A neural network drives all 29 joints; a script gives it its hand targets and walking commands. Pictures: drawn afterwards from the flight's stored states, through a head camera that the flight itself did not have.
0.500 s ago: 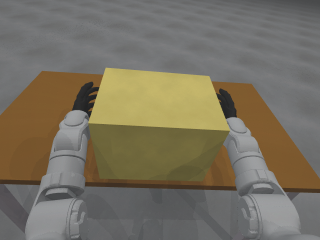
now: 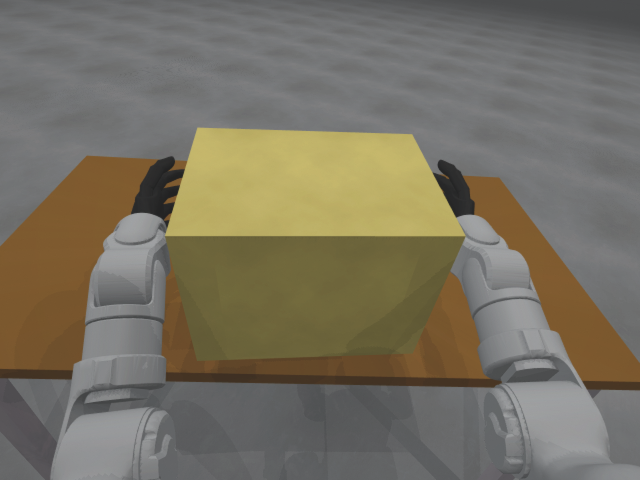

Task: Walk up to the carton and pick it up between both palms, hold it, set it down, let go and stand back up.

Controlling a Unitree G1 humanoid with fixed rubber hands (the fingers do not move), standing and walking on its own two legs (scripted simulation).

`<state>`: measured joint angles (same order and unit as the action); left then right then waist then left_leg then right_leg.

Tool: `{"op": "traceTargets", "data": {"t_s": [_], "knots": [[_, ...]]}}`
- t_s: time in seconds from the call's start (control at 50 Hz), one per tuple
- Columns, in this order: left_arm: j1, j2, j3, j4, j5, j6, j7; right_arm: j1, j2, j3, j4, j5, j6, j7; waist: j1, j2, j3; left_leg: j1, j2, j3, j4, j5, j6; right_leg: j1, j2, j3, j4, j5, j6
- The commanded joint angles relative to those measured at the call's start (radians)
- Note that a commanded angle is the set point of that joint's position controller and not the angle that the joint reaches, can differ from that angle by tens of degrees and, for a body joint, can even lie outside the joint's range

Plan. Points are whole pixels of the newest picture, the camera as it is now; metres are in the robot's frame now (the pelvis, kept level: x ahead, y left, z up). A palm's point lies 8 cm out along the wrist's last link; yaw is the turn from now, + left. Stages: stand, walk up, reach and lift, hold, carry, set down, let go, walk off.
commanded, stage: reach and lift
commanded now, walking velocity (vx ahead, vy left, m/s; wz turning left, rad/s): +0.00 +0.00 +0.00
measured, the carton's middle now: (308, 243) +0.37 -0.01 +0.16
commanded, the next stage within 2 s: hold in 0.70 s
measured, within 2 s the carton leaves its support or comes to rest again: neither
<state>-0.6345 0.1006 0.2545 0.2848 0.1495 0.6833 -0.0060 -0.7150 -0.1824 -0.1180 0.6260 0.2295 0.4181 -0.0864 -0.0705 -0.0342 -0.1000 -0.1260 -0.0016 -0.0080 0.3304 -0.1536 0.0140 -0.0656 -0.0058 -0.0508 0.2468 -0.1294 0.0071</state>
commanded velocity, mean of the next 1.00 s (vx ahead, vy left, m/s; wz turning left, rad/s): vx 0.00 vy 0.00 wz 0.00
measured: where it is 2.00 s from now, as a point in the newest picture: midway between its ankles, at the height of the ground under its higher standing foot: outside the picture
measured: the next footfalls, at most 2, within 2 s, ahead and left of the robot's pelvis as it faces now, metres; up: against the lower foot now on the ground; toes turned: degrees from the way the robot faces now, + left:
none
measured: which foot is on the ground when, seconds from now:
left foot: down 0.00-1.00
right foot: down 0.00-1.00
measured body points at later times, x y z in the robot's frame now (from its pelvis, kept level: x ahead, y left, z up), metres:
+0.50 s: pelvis +0.00 -0.01 +0.00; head -0.06 +0.01 +0.45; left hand +0.39 +0.17 +0.21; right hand +0.38 -0.20 +0.22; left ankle +0.02 +0.11 -0.75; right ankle +0.01 -0.12 -0.75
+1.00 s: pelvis +0.00 -0.01 +0.00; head -0.07 +0.02 +0.44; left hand +0.38 +0.17 +0.22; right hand +0.38 -0.20 +0.24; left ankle +0.02 +0.11 -0.75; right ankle +0.01 -0.12 -0.75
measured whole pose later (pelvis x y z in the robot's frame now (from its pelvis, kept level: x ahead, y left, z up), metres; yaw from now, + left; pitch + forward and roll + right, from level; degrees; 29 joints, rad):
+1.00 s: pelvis +0.00 -0.01 +0.00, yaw -1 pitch -3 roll -1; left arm -0.69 0.11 0.29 0.23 0.16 0.81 -0.02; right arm -0.81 -0.23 -0.07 0.61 0.30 0.55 -0.13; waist -0.06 -0.03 -0.12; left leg -0.12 0.01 -0.01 0.33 -0.15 0.00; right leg -0.06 0.01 -0.03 0.25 -0.13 0.00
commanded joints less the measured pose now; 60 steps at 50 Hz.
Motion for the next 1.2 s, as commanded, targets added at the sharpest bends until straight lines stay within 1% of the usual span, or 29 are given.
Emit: {"op": "traceTargets", "data": {"t_s": [0.0,0.06,0.1,0.16,0.22,0.26,0.3,0.32,0.34,0.36,0.42,0.5,0.54,0.56,0.64,0.68,0.7,0.72,0.76,0.78,0.8,0.9,0.94,0.96,1.02,1.08,1.12,1.16,1.18], "knots": [[-0.709,-0.496,-0.357,-0.158,-0.131,-0.043,-0.169,-0.778,0.499,0.292,-0.322,0.083,-0.049,0.140,-0.017,0.047,-0.295,0.091,-0.024,-0.003,-0.043,0.195,-0.035,0.119,0.053,0.021,0.002,0.157,-0.006],[-0.706,-0.523,-0.426,-0.279,-0.196,-0.049,-0.170,-0.810,0.522,0.350,-0.476,0.122,-0.060,0.130,-0.020,0.044,-0.476,0.139,-0.037,-0.002,0.013,0.359,-0.055,0.187,0.069,0.021,0.034,0.333,0.002],[-0.678,-0.470,-0.377,-0.209,-0.139,-0.026,-0.167,-0.746,0.494,0.328,-0.391,0.125,-0.028,0.128,-0.034,0.090,-0.300,0.096,-0.046,-0.007,-0.014,0.258,-0.045,0.146,0.055,0.031,0.006,0.245,0.008],[-0.685,-0.493,-0.348,-0.204,-0.129,-0.008,-0.175,-0.799,0.484,0.323,-0.381,0.139,-0.018,0.138,0.004,0.050,-0.320,0.079,-0.038,-0.003,-0.040,0.245,-0.039,0.159,0.066,0.024,0.018,0.218,0.001],[-0.726,-0.518,-0.450,-0.422,-0.194,-0.012,-0.144,-0.817,0.490,0.376,-0.544,0.192,-0.028,0.142,0.002,0.106,-0.501,0.186,-0.028,-0.021,0.023,0.421,-0.073,0.132,0.081,0.022,0.045,0.313,-0.005],[-0.721,-0.461,-0.360,-0.227,-0.154,0.006,-0.165,-0.824,0.466,0.322,-0.431,0.140,0.004,0.138,-0.005,0.020,-0.312,0.088,-0.028,-0.007,-0.026,0.231,-0.034,0.109,0.068,0.031,0.002,0.198,0.003],[-0.764,-0.479,-0.348,-0.253,-0.143,0.000,-0.165,-0.827,0.502,0.342,-0.379,0.145,0.010,0.149,0.019,0.032,-0.367,0.089,-0.030,0.006,-0.043,0.189,-0.036,0.122,0.060,0.029,0.012,0.166,-0.002],[-0.761,-0.509,-0.402,-0.269,-0.178,0.003,-0.161,-0.848,0.496,0.337,-0.457,0.162,-0.008,0.150,0.000,0.051,-0.421,0.095,-0.034,0.003,-0.035,0.218,-0.045,0.145,0.060,0.027,0.018,0.208,0.001],[-0.841,-0.512,-0.402,-0.311,-0.197,-0.014,-0.151,-0.934,0.517,0.345,-0.496,0.168,-0.013,0.151,0.028,0.048,-0.505,0.103,-0.036,0.004,-0.016,0.244,-0.046,0.150,0.070,0.025,0.030,0.222,0.004],[-0.807,-0.491,-0.390,-0.250,-0.184,-0.006,-0.151,-0.897,0.489,0.315,-0.435,0.152,-0.004,0.147,-0.002,0.082,-0.400,0.082,-0.037,-0.009,-0.016,0.229,-0.052,0.104,0.065,0.025,0.020,0.198,-0.003],[-0.788,-0.473,-0.326,-0.127,-0.146,0.014,-0.179,-0.852,0.462,0.274,-0.312,0.119,0.023,0.141,-0.011,0.034,-0.286,0.037,-0.031,0.000,-0.055,0.070,-0.024,0.081,0.052,0.041,-0.015,0.086,-0.004],[-0.825,-0.481,-0.359,-0.211,-0.185,-0.006,-0.179,-0.860,0.512,0.293,-0.354,0.125,0.020,0.130,-0.023,0.062,-0.425,0.067,-0.040,-0.001,-0.034,0.203,-0.035,0.163,0.048,0.042,0.025,0.250,0.003],[-0.782,-0.443,-0.303,-0.133,-0.150,0.001,-0.182,-0.891,0.513,0.310,-0.371,0.140,0.022,0.122,0.010,0.027,-0.377,0.036,-0.043,0.000,-0.038,0.185,-0.018,0.178,0.049,0.042,0.022,0.251,0.012],[-0.783,-0.442,-0.310,-0.214,-0.168,-0.006,-0.178,-0.892,0.536,0.347,-0.433,0.158,0.020,0.120,0.033,0.000,-0.460,0.030,-0.057,0.016,-0.040,0.203,-0.012,0.226,0.042,0.056,0.019,0.299,0.024],[-0.756,-0.455,-0.331,-0.197,-0.148,0.029,-0.181,-0.855,0.477,0.336,-0.388,0.198,0.051,0.109,-0.002,0.071,-0.343,0.086,-0.037,-0.003,-0.022,0.269,-0.045,0.158,0.065,0.043,0.013,0.261,0.011],[-0.795,-0.453,-0.329,-0.185,-0.153,0.040,-0.191,-0.877,0.464,0.306,-0.365,0.168,0.057,0.117,-0.012,0.032,-0.286,0.053,-0.030,-0.007,-0.045,0.199,-0.036,0.125,0.065,0.029,0.007,0.178,0.002],[-0.785,-0.505,-0.393,-0.266,-0.199,0.028,-0.186,-0.887,0.498,0.330,-0.454,0.184,0.046,0.109,-0.030,0.018,-0.439,0.100,-0.025,-0.010,-0.020,0.272,-0.046,0.189,0.071,0.033,0.022,0.260,-0.003],[-0.827,-0.514,-0.414,-0.322,-0.217,0.014,-0.173,-0.888,0.518,0.359,-0.474,0.213,0.043,0.117,-0.019,0.089,-0.497,0.137,-0.024,-0.015,-0.008,0.322,-0.062,0.171,0.076,0.033,0.027,0.286,0.004],[-0.778,-0.472,-0.376,-0.300,-0.185,0.028,-0.159,-0.871,0.486,0.348,-0.467,0.210,0.046,0.111,-0.001,0.090,-0.443,0.139,-0.037,-0.007,0.011,0.375,-0.057,0.162,0.069,0.037,0.023,0.323,0.006],[-0.804,-0.462,-0.371,-0.285,-0.186,0.037,-0.168,-0.866,0.474,0.325,-0.425,0.199,0.063,0.112,-0.022,0.068,-0.389,0.124,-0.032,-0.010,0.008,0.339,-0.058,0.128,0.070,0.035,0.019,0.296,0.008],[-0.794,-0.425,-0.328,-0.217,-0.154,0.043,-0.175,-0.856,0.466,0.319,-0.367,0.190,0.072,0.113,0.003,0.045,-0.329,0.087,-0.036,0.003,-0.025,0.235,-0.041,0.134,0.057,0.041,-0.002,0.203,0.012],[-0.873,-0.473,-0.362,-0.254,-0.188,0.033,-0.173,-0.866,0.494,0.298,-0.338,0.181,0.071,0.123,-0.018,0.064,-0.362,0.063,-0.034,-0.005,-0.037,0.183,-0.051,0.132,0.064,0.043,0.009,0.184,0.002],[-0.799,-0.505,-0.400,-0.274,-0.195,0.048,-0.173,-0.915,0.473,0.333,-0.424,0.204,0.060,0.124,-0.008,0.097,-0.427,0.107,-0.020,-0.019,-0.014,0.289,-0.064,0.157,0.069,0.041,0.026,0.239,-0.011],[-0.812,-0.473,-0.350,-0.246,-0.165,0.055,-0.176,-0.885,0.485,0.339,-0.343,0.208,0.077,0.127,0.021,0.064,-0.356,0.084,-0.023,-0.003,-0.026,0.262,-0.053,0.147,0.067,0.041,0.016,0.215,-0.011],[-0.863,-0.455,-0.322,-0.220,-0.171,0.045,-0.176,-0.975,0.519,0.349,-0.390,0.202,0.068,0.131,0.047,0.025,-0.380,0.012,-0.034,0.002,-0.039,0.159,-0.023,0.157,0.056,0.050,0.009,0.156,0.003],[-0.898,-0.503,-0.414,-0.334,-0.211,0.044,-0.157,-0.900,0.477,0.327,-0.374,0.222,0.075,0.134,-0.009,0.084,-0.451,0.112,-0.016,-0.011,-0.019,0.249,-0.064,0.120,0.076,0.043,0.019,0.212,-0.016],[-0.899,-0.494,-0.371,-0.272,-0.191,0.055,-0.155,-0.940,0.476,0.322,-0.355,0.210,0.078,0.135,-0.002,0.089,-0.389,0.045,-0.026,-0.013,-0.033,0.158,-0.058,0.113,0.069,0.048,0.005,0.136,-0.017],[-0.872,-0.463,-0.331,-0.155,-0.176,0.066,-0.172,-0.979,0.484,0.298,-0.333,0.186,0.090,0.135,0.008,0.012,-0.300,-0.013,-0.019,-0.004,-0.069,0.061,-0.022,0.103,0.056,0.061,-0.011,0.067,-0.007],[-0.830,-0.502,-0.352,-0.207,-0.196,0.061,-0.175,-0.950,0.514,0.316,-0.386,0.187,0.085,0.120,-0.005,0.002,-0.411,0.023,-0.026,-0.003,-0.048,0.132,-0.020,0.189,0.055,0.065,0.006,0.179,0.000]]}}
